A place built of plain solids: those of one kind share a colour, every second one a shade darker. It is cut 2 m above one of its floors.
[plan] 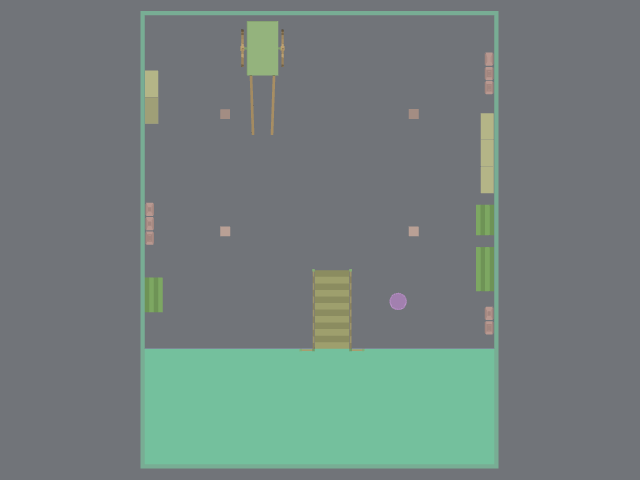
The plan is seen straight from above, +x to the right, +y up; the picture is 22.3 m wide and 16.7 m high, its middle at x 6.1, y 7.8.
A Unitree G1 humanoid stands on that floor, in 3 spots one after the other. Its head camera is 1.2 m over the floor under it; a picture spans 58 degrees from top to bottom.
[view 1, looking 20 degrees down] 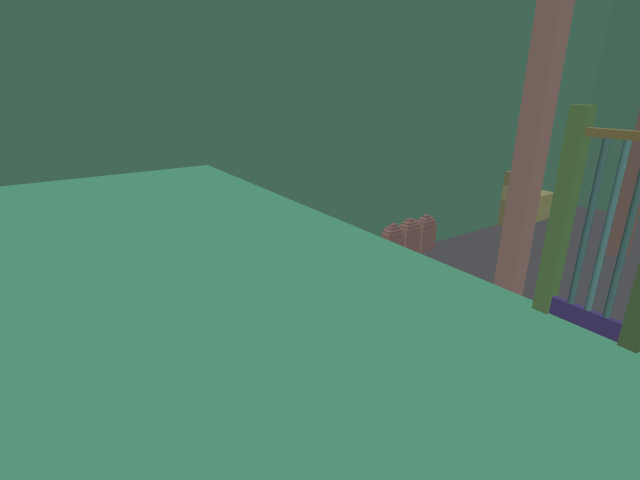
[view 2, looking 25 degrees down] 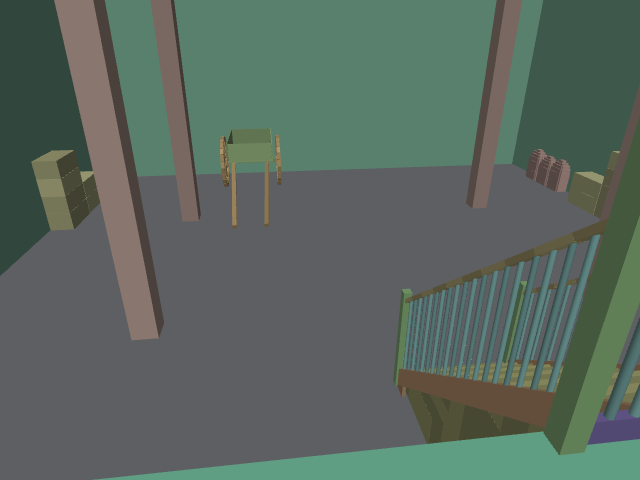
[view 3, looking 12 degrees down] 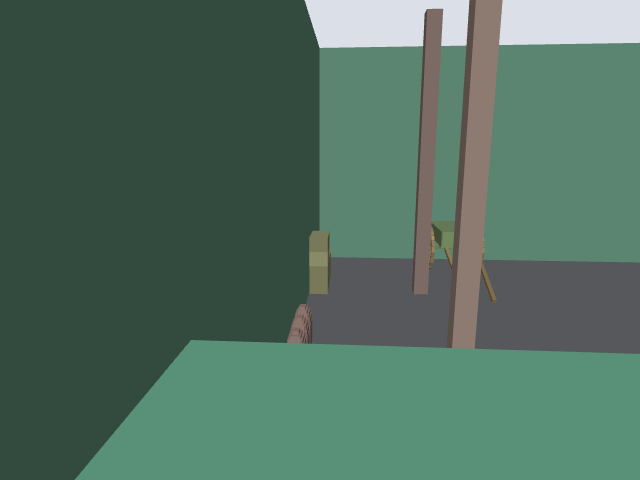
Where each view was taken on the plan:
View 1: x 6.52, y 1.72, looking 146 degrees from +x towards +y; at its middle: loft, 3.51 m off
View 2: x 4.52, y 3.07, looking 83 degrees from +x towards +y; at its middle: ground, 8.50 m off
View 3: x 1.00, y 1.51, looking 94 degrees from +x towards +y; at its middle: bales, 10.60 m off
